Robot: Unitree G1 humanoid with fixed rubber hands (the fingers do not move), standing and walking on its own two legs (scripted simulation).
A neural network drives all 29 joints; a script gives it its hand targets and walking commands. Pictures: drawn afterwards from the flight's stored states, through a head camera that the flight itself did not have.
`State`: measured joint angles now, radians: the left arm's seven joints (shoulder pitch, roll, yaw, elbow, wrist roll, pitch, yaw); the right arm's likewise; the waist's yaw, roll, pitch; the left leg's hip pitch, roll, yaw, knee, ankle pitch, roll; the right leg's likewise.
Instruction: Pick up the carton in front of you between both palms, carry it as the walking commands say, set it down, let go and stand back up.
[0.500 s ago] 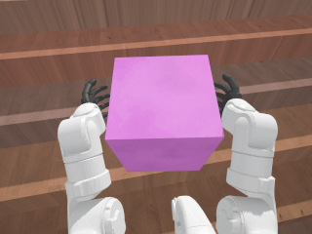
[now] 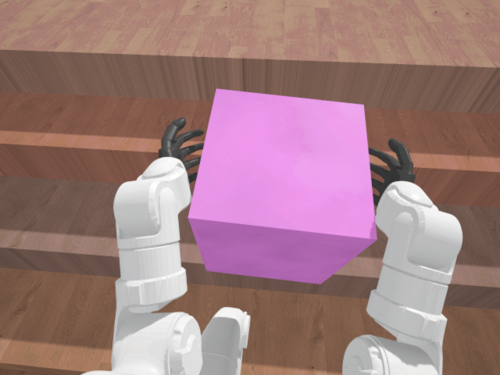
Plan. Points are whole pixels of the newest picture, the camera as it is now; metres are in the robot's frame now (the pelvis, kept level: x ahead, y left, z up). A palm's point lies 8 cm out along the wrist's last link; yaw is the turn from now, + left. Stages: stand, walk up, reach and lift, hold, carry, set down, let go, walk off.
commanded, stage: carry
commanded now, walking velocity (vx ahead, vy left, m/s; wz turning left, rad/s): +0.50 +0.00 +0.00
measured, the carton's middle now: (274, 198) +0.37 +0.03 +0.08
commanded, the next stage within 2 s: none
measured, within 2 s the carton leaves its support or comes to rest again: neither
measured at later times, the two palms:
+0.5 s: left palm out of the picture +0.66 +0.16 +0.34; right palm out of the picture +0.61 -0.15 +0.35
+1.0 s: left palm out of the picture +0.91 +0.16 +0.50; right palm out of the picture +0.93 -0.15 +0.48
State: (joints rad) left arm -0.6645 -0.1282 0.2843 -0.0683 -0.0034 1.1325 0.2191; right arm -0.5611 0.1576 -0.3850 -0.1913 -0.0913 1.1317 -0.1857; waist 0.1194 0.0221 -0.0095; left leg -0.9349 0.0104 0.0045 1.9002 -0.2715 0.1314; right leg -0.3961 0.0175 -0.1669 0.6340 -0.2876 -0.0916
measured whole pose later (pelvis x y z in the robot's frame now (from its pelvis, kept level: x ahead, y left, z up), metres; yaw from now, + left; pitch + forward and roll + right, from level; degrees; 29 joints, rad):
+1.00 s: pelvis +0.57 -0.02 +0.34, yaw +1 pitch +2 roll -2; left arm -0.68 -0.13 0.29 -0.03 0.00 1.14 0.22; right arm -0.57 0.16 -0.40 -0.16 -0.10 1.14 -0.19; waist 0.12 0.03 -0.02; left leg -0.86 0.00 -0.01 1.82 -0.19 0.13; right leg -0.46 0.02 -0.18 0.70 -0.29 -0.09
